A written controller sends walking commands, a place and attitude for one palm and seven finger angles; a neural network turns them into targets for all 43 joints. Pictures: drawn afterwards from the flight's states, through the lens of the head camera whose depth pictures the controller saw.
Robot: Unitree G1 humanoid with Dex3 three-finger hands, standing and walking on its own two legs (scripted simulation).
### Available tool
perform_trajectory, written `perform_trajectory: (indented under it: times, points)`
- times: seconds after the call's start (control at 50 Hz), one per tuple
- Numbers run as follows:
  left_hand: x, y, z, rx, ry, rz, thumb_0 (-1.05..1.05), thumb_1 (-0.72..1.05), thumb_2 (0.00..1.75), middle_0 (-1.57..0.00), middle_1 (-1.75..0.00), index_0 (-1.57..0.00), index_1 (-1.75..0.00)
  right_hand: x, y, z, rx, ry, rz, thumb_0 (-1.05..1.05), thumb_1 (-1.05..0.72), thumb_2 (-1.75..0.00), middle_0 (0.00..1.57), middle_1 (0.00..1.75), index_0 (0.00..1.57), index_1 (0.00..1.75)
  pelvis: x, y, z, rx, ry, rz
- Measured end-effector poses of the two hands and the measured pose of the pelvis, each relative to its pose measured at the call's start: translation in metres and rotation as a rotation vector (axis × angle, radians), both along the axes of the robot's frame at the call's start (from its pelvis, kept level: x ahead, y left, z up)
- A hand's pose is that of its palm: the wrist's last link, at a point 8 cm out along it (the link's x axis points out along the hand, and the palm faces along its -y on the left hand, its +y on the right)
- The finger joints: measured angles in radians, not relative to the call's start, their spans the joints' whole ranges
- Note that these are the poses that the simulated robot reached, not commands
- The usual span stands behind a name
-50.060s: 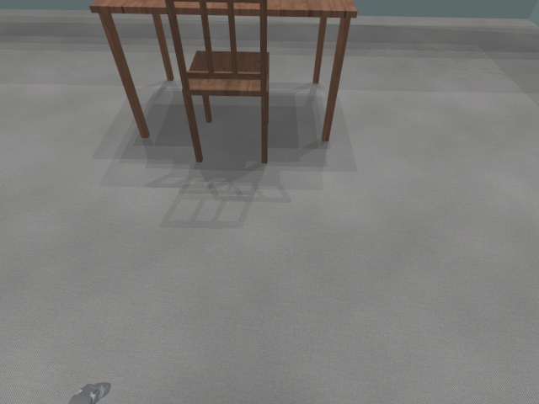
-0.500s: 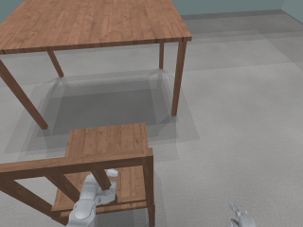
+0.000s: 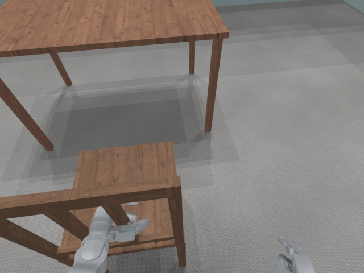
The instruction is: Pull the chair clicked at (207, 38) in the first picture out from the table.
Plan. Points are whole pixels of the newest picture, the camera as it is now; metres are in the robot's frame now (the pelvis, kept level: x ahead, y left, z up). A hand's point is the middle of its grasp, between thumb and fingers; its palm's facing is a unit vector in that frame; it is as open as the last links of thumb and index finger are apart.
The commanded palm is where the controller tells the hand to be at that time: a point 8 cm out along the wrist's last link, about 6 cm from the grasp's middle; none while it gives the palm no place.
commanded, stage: open the thumb and straighten the fingers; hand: left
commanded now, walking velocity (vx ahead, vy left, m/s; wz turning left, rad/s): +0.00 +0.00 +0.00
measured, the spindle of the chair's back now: (79, 229) +0.23 +0.26 -0.08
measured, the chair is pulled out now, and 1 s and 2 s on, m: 0.60 0.60 0.60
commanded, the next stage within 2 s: draw the fingers out of the gap in 0.50 s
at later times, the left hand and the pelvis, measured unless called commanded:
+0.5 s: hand (122, 220) +0.25 +0.15 -0.06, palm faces +0.04 -0.98 -0.18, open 17.0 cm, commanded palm +0.23 +0.20 -0.03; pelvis +0.03 +0.00 -0.02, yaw +1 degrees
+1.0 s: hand (118, 252) +0.18 +0.15 -0.06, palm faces +0.04 -0.98 -0.17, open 17.5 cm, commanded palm +0.16 +0.20 -0.03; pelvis +0.02 +0.00 -0.04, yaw +2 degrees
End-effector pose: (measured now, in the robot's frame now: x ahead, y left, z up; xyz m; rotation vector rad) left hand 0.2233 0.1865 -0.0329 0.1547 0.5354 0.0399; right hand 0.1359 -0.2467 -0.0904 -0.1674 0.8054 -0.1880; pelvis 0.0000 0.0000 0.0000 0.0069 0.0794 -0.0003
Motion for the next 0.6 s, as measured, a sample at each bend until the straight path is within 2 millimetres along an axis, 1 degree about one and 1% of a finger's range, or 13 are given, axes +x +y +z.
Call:
perform_trajectory:
  times: [0.06,0.12,0.16,0.22,0.32,0.4,0.46,0.52,0.6]
  points:
    - [0.004,0.003,0.0,0.011,0.01,0.012,0.02,0.03,0.48,-0.43,-1.36,-0.48,-1.41,0.005,0.0,-0.005,0.001,-0.015,0.004,0.01,-0.9,-0.9,0.21,0.3,0.2,0.3,0.003,0.001,-0.005,0.003,0.021,-0.001]
    - [0.007,0.007,0.0,0.02,0.019,0.03,0.01,-0.18,0.37,-0.42,-1.29,-0.45,-1.31,0.012,0.001,-0.009,0.005,-0.033,0.01,0.01,-0.9,-0.9,0.21,0.3,0.2,0.3,0.006,0.001,-0.009,0.004,0.039,0.0]
    - [0.008,0.008,-0.001,0.016,0.024,0.038,0.01,-0.29,0.32,-0.4,-1.2,-0.42,-1.22,0.017,0.003,-0.011,0.007,-0.046,0.015,0.01,-0.9,-0.9,0.21,0.3,0.2,0.3,0.01,0.0,-0.011,0.004,0.049,0.002]
    - [0.009,0.006,-0.001,0.01,0.032,0.034,0.0,-0.39,0.27,-0.35,-1.05,-0.36,-1.06,0.026,0.005,-0.012,0.008,-0.067,0.026,0.01,-0.9,-0.9,0.21,0.3,0.2,0.3,0.014,0.0,-0.014,0.003,0.062,0.007]
    - [0.009,0.003,-0.003,0.007,0.041,0.024,0.0,-0.48,0.22,-0.25,-0.74,-0.25,-0.74,0.04,0.006,-0.013,0.0,-0.097,0.044,0.01,-0.9,-0.9,0.21,0.3,0.2,0.3,0.021,-0.002,-0.019,0.001,0.078,0.014]
    - [0.01,0.01,-0.004,0.017,0.044,0.049,-0.01,-0.51,0.21,-0.16,-0.46,-0.16,-0.46,0.047,0.005,-0.012,-0.011,-0.105,0.053,0.01,-0.9,-0.9,0.21,0.3,0.2,0.3,0.025,-0.004,-0.022,-0.001,0.088,0.018]
    - [0.009,0.015,-0.003,0.026,0.043,0.058,-0.01,-0.52,0.21,-0.1,-0.29,-0.1,-0.29,0.05,0.003,-0.012,-0.019,-0.11,0.054,0.01,-0.9,-0.9,0.21,0.3,0.2,0.3,0.027,-0.005,-0.024,-0.005,0.095,0.023]
    - [0.006,0.017,-0.002,0.025,0.044,0.052,-0.01,-0.53,0.2,-0.06,-0.17,-0.06,-0.17,0.052,0.002,-0.011,-0.027,-0.117,0.052,0.01,-0.9,-0.9,0.21,0.3,0.2,0.3,0.029,-0.005,-0.025,-0.008,0.1,0.027]
    - [0.001,0.015,-0.004,0.015,0.058,0.037,-0.01,-0.53,0.2,-0.03,-0.08,-0.03,-0.08,0.053,0.0,-0.012,-0.038,-0.123,0.049,0.01,-0.9,-0.9,0.21,0.3,0.2,0.3,0.03,-0.003,-0.027,-0.013,0.106,0.032]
